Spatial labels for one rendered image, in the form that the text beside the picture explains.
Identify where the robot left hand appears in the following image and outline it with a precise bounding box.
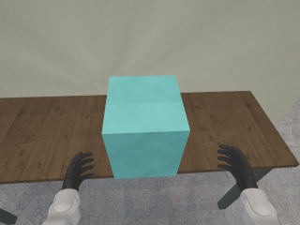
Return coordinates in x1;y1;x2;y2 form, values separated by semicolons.
61;152;94;192

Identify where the robot right hand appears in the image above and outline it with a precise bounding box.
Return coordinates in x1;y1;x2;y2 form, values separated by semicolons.
217;144;258;192

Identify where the table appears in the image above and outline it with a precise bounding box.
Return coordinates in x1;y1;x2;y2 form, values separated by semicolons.
0;91;300;225

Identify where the robot right forearm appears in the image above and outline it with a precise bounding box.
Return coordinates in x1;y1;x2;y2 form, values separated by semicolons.
239;187;280;225

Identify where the carton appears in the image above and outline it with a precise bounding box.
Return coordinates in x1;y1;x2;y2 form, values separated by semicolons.
101;75;190;179

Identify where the robot left forearm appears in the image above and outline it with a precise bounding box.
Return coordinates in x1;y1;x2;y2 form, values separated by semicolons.
42;188;81;225

